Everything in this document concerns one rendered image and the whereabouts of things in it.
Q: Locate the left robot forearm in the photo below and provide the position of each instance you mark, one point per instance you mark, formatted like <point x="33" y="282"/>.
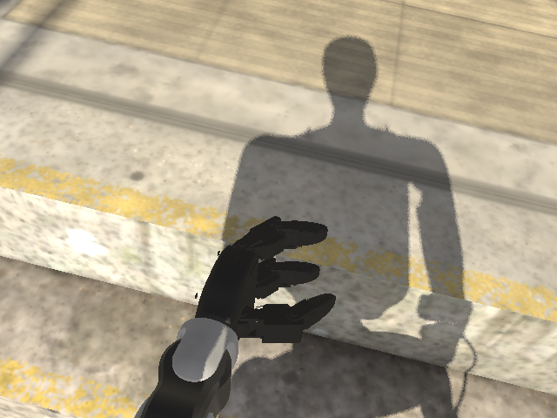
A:
<point x="194" y="372"/>

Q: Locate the left robot hand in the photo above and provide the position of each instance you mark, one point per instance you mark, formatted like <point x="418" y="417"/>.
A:
<point x="237" y="278"/>

